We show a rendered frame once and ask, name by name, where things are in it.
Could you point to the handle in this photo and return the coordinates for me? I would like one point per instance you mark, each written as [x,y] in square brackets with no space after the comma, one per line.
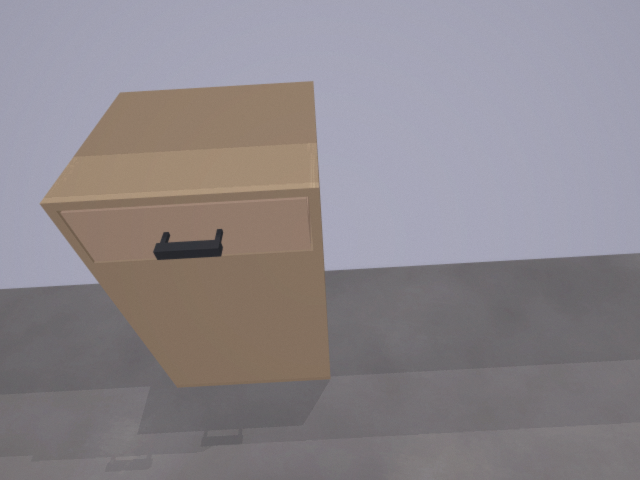
[188,249]

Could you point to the drawer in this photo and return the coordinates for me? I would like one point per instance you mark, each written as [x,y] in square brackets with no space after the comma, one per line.
[249,226]

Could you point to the cabinet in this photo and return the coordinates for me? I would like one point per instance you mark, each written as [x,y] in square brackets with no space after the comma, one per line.
[235,319]

